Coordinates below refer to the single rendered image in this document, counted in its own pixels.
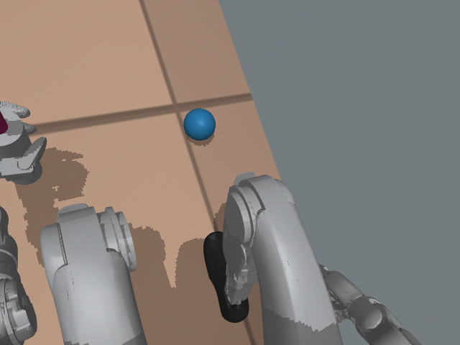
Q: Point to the right robot foot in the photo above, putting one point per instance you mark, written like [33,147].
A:
[216,267]

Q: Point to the left robot hand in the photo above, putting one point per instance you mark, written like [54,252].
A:
[19,168]

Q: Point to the right robot hand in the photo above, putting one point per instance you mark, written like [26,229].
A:
[342,290]

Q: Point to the right robot arm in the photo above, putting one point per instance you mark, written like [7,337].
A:
[377,325]

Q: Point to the left robot arm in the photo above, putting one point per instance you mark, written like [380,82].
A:
[18,321]

